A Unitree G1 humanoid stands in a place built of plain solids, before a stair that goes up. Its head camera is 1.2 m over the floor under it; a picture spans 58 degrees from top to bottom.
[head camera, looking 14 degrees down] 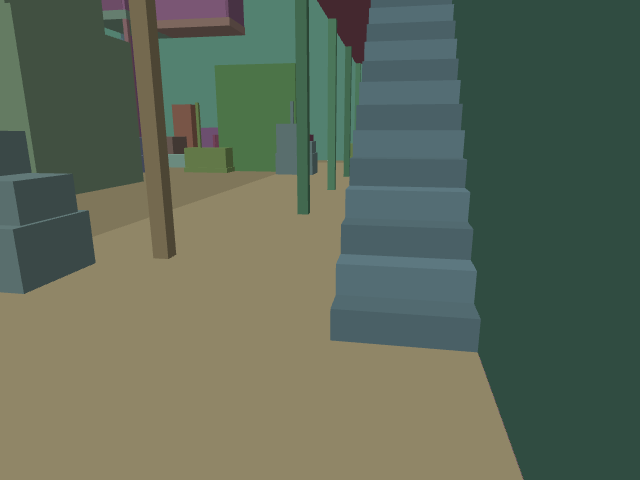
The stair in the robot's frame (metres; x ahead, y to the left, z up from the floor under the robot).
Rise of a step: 0.20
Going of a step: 0.23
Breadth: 0.84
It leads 10 degrees to the right of straight ahead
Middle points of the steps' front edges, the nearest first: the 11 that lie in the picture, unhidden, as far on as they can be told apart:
2.27 -0.47 0.20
2.50 -0.51 0.40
2.73 -0.55 0.61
2.96 -0.59 0.81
3.19 -0.63 1.01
3.41 -0.67 1.21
3.64 -0.71 1.42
3.87 -0.75 1.62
4.10 -0.79 1.82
4.32 -0.83 2.02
4.55 -0.87 2.22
